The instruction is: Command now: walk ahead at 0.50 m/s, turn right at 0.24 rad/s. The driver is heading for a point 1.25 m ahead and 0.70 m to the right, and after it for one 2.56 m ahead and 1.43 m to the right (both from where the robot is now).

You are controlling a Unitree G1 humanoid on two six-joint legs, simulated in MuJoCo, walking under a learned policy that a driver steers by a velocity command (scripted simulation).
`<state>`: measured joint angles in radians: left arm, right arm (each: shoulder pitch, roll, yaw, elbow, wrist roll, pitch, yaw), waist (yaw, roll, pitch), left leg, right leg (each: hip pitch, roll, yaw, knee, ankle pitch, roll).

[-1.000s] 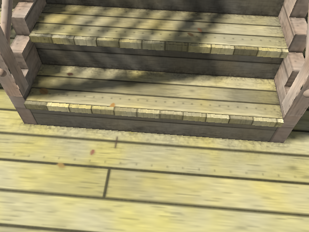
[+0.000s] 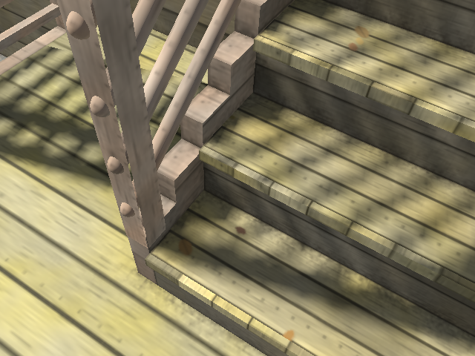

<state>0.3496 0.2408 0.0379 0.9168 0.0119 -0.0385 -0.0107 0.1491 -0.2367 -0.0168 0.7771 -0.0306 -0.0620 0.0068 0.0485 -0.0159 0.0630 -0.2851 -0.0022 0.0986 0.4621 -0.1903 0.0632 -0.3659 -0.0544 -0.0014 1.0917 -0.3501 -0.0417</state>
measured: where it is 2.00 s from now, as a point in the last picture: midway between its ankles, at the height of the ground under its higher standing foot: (414, 234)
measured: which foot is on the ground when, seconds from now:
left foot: down 0.00-0.58, up 0.60-1.00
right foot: up 0.00-0.54, down 0.56-1.00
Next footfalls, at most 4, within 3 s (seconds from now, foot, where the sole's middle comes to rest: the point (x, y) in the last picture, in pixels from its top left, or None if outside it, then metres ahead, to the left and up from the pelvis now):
0.56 right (367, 343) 0.45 -0.28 -0.59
1.16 left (368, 198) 0.73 -0.26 -0.40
1.56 right None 0.60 -0.50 -0.40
2.54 left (448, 79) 0.95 -0.43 -0.21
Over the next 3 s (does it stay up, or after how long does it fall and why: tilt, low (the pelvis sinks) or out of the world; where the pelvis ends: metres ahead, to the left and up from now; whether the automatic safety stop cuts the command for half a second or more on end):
stays up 0.94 -0.52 0.57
